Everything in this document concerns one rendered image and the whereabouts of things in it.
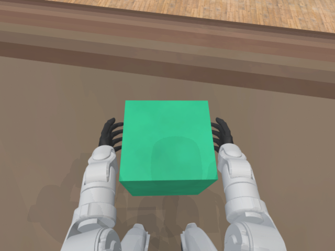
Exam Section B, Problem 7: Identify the robot left hand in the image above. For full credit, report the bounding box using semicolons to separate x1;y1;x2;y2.
98;118;124;152

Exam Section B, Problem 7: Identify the carton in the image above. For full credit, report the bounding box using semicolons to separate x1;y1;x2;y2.
119;100;218;196

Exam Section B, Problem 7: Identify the right robot upper arm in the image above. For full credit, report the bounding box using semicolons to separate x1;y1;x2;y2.
224;221;286;251

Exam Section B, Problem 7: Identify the right robot forearm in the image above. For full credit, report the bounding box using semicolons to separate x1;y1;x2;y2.
217;143;279;232

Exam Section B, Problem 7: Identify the left robot forearm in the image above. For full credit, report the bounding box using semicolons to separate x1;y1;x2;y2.
63;145;119;244

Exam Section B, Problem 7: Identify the robot left shin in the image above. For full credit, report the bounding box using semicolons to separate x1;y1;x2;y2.
133;224;144;230

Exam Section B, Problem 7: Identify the robot right shin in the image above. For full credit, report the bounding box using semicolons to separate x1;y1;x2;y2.
185;223;197;230

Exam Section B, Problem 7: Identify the robot shin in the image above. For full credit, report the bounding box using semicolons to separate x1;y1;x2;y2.
185;223;197;230
133;224;144;230

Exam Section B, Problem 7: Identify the left robot upper arm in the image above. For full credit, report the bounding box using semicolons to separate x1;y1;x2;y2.
61;227;121;251

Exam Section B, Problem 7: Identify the robot right hand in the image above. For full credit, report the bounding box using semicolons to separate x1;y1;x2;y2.
211;118;233;153

